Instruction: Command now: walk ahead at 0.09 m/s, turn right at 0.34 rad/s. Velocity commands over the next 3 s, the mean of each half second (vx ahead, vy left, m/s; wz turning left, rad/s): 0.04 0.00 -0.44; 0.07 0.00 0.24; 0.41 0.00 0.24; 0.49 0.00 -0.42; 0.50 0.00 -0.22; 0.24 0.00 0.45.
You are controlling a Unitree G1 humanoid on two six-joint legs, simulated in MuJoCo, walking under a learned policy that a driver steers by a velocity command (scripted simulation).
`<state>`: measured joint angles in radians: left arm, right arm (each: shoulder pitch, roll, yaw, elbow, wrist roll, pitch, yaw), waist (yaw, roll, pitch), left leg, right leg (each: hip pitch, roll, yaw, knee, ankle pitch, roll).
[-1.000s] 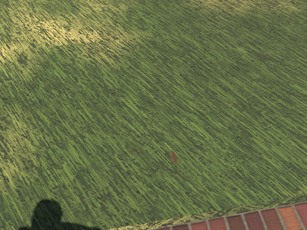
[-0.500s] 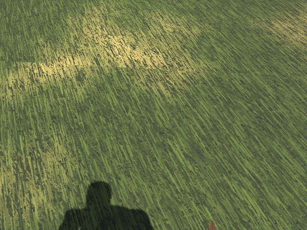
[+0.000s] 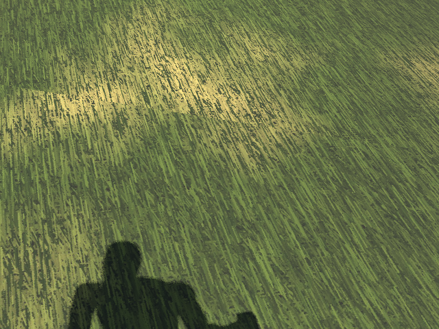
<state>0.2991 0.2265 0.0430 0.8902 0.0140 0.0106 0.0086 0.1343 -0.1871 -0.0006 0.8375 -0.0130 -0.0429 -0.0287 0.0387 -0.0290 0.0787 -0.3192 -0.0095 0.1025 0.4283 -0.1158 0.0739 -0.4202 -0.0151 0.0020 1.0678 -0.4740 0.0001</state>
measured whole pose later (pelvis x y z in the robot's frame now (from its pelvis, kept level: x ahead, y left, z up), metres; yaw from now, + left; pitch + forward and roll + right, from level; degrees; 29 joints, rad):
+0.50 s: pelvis -0.01 -0.03 +0.01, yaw -16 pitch +1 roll +2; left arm 0.25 0.25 0.06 0.77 0.01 0.04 0.01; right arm 0.21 -0.27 -0.07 0.84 -0.02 0.05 -0.02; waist -0.01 0.03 0.03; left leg -0.49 0.00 0.00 1.00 -0.34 -0.03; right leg -0.23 0.05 0.02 0.42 -0.20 -0.07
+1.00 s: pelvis -0.01 -0.04 +0.00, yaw -4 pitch +1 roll +0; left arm 0.18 0.28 0.05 0.78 0.01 0.00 0.02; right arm 0.29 -0.28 -0.10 0.87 -0.01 0.04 0.00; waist -0.02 0.00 0.02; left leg -0.24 -0.08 -0.17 0.47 -0.25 0.03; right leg -0.22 0.04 0.02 0.50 -0.40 -0.02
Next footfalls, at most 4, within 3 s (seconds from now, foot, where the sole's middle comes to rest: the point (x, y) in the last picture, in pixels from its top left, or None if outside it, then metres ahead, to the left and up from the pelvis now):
0.28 right None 0.02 -0.12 -0.78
0.70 left None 0.04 0.08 -0.78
1.00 right None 0.00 -0.14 -0.78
1.46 left None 0.29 0.09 -0.78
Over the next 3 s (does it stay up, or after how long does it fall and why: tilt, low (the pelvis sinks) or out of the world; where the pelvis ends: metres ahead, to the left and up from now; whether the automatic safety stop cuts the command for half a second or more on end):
stays up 0.89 -0.09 0.00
